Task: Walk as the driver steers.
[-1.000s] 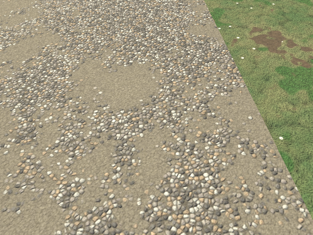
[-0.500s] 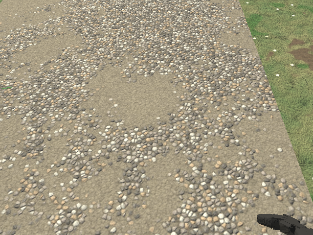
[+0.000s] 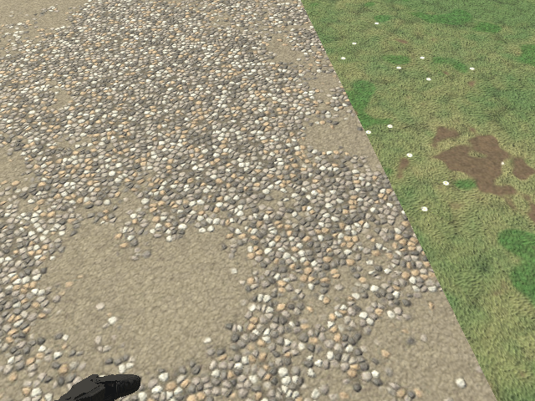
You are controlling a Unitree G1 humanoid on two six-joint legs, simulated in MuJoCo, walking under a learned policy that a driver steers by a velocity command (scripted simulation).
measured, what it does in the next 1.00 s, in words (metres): walks ahead, turning right: right foot, then left foot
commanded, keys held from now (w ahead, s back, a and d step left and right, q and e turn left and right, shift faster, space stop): w+shift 0.28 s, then e+shift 0.72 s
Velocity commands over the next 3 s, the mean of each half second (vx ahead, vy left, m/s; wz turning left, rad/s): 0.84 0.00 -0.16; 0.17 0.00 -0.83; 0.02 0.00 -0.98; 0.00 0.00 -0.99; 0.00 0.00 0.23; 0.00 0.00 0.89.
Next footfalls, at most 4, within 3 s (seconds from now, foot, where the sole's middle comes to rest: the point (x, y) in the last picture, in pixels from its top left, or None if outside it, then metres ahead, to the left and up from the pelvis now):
0.14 right None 0.39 -0.13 -0.77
0.58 left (246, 315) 0.77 0.03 -0.77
1.02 right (334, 366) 0.60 -0.18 -0.77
1.48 left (282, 309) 0.78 -0.07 -0.77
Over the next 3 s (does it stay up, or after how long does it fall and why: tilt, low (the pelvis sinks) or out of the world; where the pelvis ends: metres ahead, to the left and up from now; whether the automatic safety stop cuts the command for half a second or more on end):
stays up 0.63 -0.23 0.00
